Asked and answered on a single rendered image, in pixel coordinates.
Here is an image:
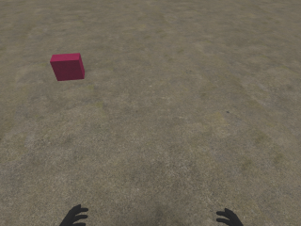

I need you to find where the carton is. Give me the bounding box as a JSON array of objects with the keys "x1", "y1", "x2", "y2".
[{"x1": 50, "y1": 53, "x2": 85, "y2": 81}]

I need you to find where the right robot hand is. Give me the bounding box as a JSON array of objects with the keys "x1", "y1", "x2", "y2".
[{"x1": 216, "y1": 208, "x2": 244, "y2": 226}]

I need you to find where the left robot hand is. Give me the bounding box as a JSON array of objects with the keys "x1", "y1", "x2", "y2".
[{"x1": 59, "y1": 204, "x2": 88, "y2": 226}]

